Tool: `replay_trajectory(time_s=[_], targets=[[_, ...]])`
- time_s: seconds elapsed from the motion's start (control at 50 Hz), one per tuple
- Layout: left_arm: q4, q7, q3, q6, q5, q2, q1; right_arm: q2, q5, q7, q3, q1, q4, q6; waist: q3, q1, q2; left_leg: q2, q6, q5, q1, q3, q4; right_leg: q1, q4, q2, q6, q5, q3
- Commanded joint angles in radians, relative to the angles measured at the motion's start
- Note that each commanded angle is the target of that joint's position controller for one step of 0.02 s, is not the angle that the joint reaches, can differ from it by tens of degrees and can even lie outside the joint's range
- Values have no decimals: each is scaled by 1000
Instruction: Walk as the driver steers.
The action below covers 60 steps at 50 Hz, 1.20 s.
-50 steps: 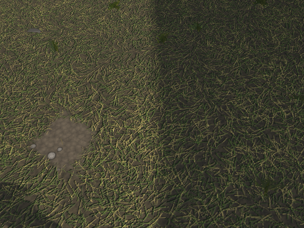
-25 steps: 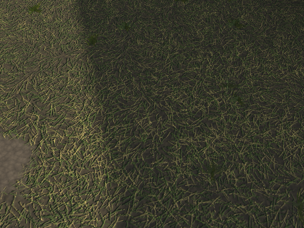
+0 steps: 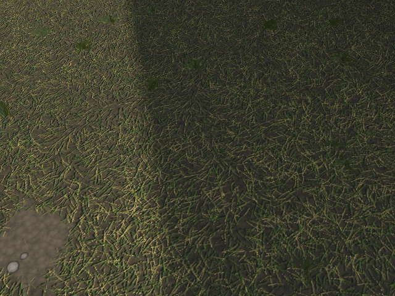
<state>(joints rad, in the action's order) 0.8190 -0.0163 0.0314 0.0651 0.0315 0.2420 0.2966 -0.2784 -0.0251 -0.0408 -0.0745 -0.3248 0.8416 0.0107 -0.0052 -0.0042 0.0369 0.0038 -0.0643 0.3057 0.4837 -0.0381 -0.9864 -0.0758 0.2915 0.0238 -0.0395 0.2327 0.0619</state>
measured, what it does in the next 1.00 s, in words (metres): walks ahead, turning left: left foot, then right foot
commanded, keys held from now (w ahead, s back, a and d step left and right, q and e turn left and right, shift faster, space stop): w+q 0.60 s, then w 0.08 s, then w+e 0.32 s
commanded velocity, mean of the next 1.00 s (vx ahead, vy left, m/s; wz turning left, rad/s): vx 0.49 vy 0.00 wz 0.34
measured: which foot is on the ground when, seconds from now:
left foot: up 0.00-0.28, down 0.30-0.88, up 0.90-1.00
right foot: down 0.00-0.32, up 0.34-0.84, down 0.86-1.00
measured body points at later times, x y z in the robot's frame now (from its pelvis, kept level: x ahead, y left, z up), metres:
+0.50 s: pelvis +0.25 +0.08 -0.01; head +0.28 +0.10 +0.44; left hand +0.27 +0.36 -0.13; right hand +0.41 -0.16 -0.13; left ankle +0.26 +0.13 -0.75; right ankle +0.28 -0.08 -0.66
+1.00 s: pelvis +0.55 +0.13 -0.01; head +0.58 +0.13 +0.44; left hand +0.55 +0.42 -0.13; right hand +0.71 -0.10 -0.14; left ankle +0.42 +0.20 -0.66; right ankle +0.62 +0.09 -0.75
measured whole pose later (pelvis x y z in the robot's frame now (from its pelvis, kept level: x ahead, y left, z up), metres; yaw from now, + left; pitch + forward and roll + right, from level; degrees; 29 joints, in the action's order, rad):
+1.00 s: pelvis +0.55 +0.13 -0.01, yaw +20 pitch +0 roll +0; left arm 0.81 0.02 0.05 0.05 0.01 0.27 0.25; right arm -0.28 -0.04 -0.01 -0.03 -0.30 0.82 0.06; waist 0.05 -0.02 0.03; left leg 0.03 -0.05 0.32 0.36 -0.02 -1.15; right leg -0.30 0.46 0.10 -0.10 0.17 0.02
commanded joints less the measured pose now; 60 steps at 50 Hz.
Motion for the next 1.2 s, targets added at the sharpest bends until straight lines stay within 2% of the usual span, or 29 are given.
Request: replay_trajectory(time_s=[0.02,0.12,0.2,0.26,0.28,0.3,0.32,0.34,0.36,0.38,0.4,0.42,0.46,0.52,0.62,0.74,0.8,0.82,0.84,0.86,0.88,0.9,0.92,0.94,0.96,1.0,1.06,1.12,1.2], targets=[[-24,1,28,28,-7,115,38,-49,-9,-19,-9,87,-83,6,90,29,-130,-56,24,-104,292,-11,-99,99,-180,-258,-91,-91,-149],[11,10,23,36,-7,104,61,-21,-10,-42,10,245,-150,1,125,37,-136,-65,46,-237,273,48,97,55,-170,-238,-97,-321,10],[45,2,32,33,-9,142,99,-16,-13,-54,24,345,-200,-1,136,52,-123,-45,-7,-230,154,141,308,91,-135,-264,-83,-477,82],[63,-8,40,18,-7,188,107,-46,-19,-35,13,257,-187,-2,43,0,-144,52,-78,-104,-19,204,355,171,105,-278,-61,-971,142],[65,-11,44,7,-5,205,110,-70,-20,-27,0,151,-159,3,-26,-47,-146,89,-106,-67,-149,201,377,156,273,-280,-59,-1032,150],[58,-12,43,1,-7,208,106,-106,-29,-14,-19,-11,-107,11,-120,-121,-111,107,-140,-83,-379,169,445,49,510,-260,-40,-907,167],[21,-2,27,4,-14,147,137,-208,-38,6,-51,-116,-86,10,-232,-142,28,-104,-214,117,-670,-129,493,-240,843,-203,-5,-464,171],[-45,14,21,13,-19,99,118,-282,-7,9,-67,-65,-114,4,-336,-81,204,-351,-334,100,-837,-698,644,-557,1160,2,42,284,48],[-75,19,33,23,-10,168,-14,-268,12,14,-68,-75,-112,-6,-284,-133,55,-328,-324,3,-799,-655,697,-655,1194,-36,32,206,-108],[-85,22,23,34,-21,142,-37,-222,16,25,-55,-26,-95,-4,-144,-92,9,-311,-303,-97,-664,-503,698,-672,1132,-89,24,116,-106],[-71,20,19,38,-17,131,-19,-168,16,29,-40,10,-91,2,-50,-42,-46,-259,-260,-221,-508,-407,713,-612,1019,-126,22,79,-100],[-72,20,19,25,0,127,-12,-143,18,33,-31,45,-90,10,-12,-3,-50,-206,-235,-299,-408,-339,723,-553,953,-145,31,83,-108],[-59,25,16,-13,24,116,36,-122,21,31,-21,73,-99,27,-18,36,-33,-155,-230,-384,-311,-266,747,-468,890,-148,53,91,-98],[-85,32,14,-38,24,100,-22,-146,23,26,-27,35,-85,43,10,32,-22,-115,-226,-339,-259,-238,788,-503,775,-145,83,12,-73],[-148,36,11,-36,16,100,-221,-146,25,30,-28,-72,-58,45,52,-41,9,-97,-181,-320,-356,-261,794,-618,534,-127,102,-192,-76],[-190,53,-3,-16,2,86,-363,-131,12,47,-14,-169,-16,57,66,-101,24,-136,-146,-538,-512,-229,753,-582,328,-80,42,-249,-29],[-172,50,9,-10,-2,117,-285,-154,2,56,-13,-130,-8,63,57,-45,45,-166,-103,-753,-552,-186,693,-430,247,-36,-25,-139,-16],[-144,43,19,-8,-6,136,-204,-164,-2,58,-14,-121,-4,64,14,-9,51,-159,-89,-918,-566,-160,603,-326,238,2,-47,-86,-1],[-97,32,29,-3,-6,152,-62,-168,-6,55,-12,-110,2,62,-59,58,26,-128,-73,-1005,-561,-113,429,-171,186,35,-75,-87,17],[-61,20,42,5,6,186,95,-149,-4,55,-4,-107,-8,65,-153,127,-5,-100,-57,-840,-430,-79,200,59,178,-61,-119,-63,-89],[-56,13,74,5,24,306,200,-65,26,47,16,-200,-41,69,-292,102,-223,45,2,-361,-117,7,-195,349,156,-341,-260,13,-563],[-35,30,71,-12,-13,264,152,-106,1,46,10,-194,-36,72,-275,70,-250,117,7,175,84,-12,-320,360,-4,-396,-312,-4,-870],[-53,37,62,-17,-32,211,50,-126,-18,44,9,-102,-52,72,-103,38,-131,37,2,92,160,-54,-342,222,-10,-359,-293,75,-737],[-63,41,52,-16,-29,163,-3,-122,-18,38,16,-23,-68,79,-30,36,-59,-4,5,22,154,-47,-292,105,-27,-315,-272,9,-608],[-55,40,44,-14,-22,140,-14,-109,-17,32,19,7,-79,79,19,17,-48,-33,9,0,133,-39,-231,21,-46,-263,-245,-89,-522],[-30,36,40,-4,-26,135,-2,-90,-29,26,27,-5,-85,55,24,-20,-82,-58,38,-9,68,-26,-144,-61,-68,-193,-216,-231,-423],[-9,33,52,5,-34,164,44,-71,-29,21,37,35,-105,36,17,-21,-91,-64,79,-32,85,9,-57,-94,-93,-160,-234,-307,-370],[5,29,58,0,-36,169,94,-61,-25,20,46,189,-157,33,58,16,-91,-71,112,-151,138,31,109,-108,-121,-129,-215,-292,-354],[23,24,66,-6,-33,175,169,-46,-13,15,59,327,-199,39,41,73,-101,-42,117,-280,125,37,284,-41,-67,-109,-174,-372,-358]])
Keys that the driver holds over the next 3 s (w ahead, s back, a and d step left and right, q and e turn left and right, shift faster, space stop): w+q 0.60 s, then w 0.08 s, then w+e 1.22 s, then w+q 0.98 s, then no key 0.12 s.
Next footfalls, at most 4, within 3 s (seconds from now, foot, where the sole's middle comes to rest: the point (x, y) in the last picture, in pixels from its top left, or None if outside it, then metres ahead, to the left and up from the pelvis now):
0.30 left None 0.30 0.14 -0.78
0.86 right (184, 259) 0.66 0.11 -0.78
1.36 left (123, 207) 0.88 0.36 -0.78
1.90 right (181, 155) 1.15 0.13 -0.78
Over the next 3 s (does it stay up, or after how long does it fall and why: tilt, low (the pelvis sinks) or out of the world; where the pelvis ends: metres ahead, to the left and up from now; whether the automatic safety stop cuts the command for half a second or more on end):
stays up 1.62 0.17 -0.03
